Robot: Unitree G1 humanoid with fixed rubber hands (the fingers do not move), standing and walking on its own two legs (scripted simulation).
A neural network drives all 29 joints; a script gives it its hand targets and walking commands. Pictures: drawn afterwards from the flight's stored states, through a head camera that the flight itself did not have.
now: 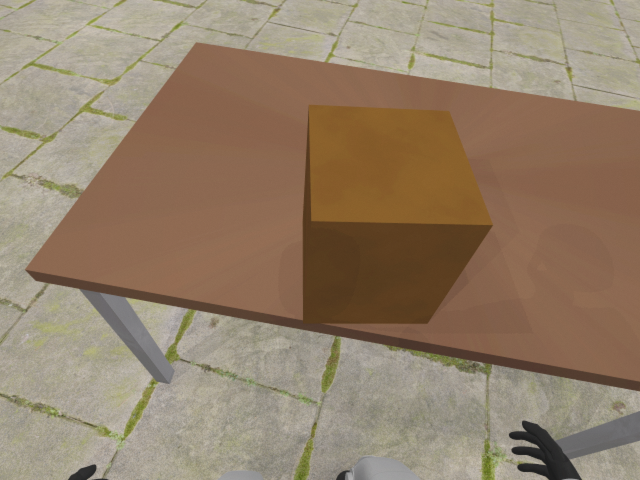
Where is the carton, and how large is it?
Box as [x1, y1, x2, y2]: [303, 105, 492, 323]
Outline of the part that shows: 309,105 303,205 303,323 427,323 492,225 449,112 438,110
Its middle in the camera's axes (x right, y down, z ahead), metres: +0.08 -0.03 +0.58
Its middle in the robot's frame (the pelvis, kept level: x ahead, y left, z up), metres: +0.45 -0.06 +0.03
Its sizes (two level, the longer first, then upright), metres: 0.210 0.200 0.250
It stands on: a table, 0.66 m high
